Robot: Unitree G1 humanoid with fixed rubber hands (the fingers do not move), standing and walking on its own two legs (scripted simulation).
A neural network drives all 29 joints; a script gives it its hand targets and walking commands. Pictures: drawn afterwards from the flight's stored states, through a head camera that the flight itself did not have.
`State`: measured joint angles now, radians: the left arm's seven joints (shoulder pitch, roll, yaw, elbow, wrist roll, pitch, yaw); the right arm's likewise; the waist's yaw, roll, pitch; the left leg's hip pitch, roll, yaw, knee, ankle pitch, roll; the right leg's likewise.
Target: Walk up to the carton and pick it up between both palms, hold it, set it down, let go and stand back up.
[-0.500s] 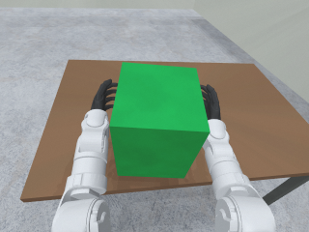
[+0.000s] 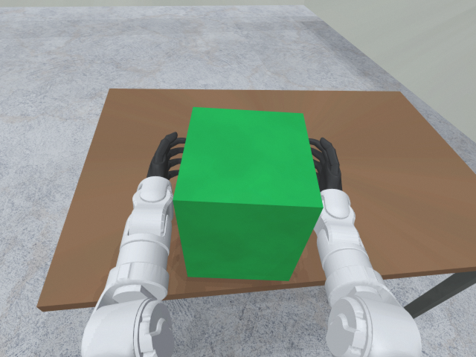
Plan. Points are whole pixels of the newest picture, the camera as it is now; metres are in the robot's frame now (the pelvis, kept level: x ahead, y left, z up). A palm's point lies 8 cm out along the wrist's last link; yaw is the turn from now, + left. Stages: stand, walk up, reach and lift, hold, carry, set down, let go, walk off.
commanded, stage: set down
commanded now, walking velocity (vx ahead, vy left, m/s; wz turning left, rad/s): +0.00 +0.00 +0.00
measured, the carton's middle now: (243, 198) +0.40 +0.00 +0.05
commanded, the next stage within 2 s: none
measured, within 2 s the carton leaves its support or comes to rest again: rests again in 1.22 s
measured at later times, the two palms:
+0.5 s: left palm (166, 183) +0.40 +0.15 +0.07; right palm (325, 189) +0.40 -0.15 +0.08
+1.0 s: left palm (165, 193) +0.39 +0.15 +0.05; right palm (323, 197) +0.39 -0.15 +0.07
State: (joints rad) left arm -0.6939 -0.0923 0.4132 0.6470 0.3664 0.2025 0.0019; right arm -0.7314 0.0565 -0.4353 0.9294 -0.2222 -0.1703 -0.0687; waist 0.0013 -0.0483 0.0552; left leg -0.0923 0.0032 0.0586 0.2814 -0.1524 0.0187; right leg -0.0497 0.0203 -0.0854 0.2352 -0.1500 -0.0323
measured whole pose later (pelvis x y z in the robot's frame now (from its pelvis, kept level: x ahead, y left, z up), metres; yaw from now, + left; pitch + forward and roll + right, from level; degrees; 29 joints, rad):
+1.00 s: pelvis +0.00 +0.00 +0.00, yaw -1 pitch +4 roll +0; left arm -0.69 -0.10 0.47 0.82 0.38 0.01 0.03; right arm -0.72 0.08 -0.56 0.95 -0.37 -0.24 -0.02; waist 0.02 -0.03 0.01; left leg -0.23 0.01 0.09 0.29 -0.14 0.02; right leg -0.20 0.02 -0.07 0.26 -0.14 -0.03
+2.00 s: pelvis +0.00 +0.00 +0.00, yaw -2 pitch +6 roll +0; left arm -0.69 -0.14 0.55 0.78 0.47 -0.08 0.00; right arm -0.67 0.11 -0.61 0.88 -0.42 -0.31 0.02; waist 0.01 -0.03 0.02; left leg -0.27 0.01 0.11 0.29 -0.14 0.03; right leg -0.25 0.02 -0.07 0.27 -0.14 -0.03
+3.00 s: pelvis -0.01 +0.00 -0.02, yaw -3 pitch +17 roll -2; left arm -0.93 0.21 0.01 1.35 -0.21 -0.31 0.10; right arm -0.97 -0.28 0.11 1.39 0.38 -0.27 -0.05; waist 0.04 0.00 -0.22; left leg -0.64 0.05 0.06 0.57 -0.23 0.01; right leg -0.60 0.05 -0.08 0.50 -0.21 -0.05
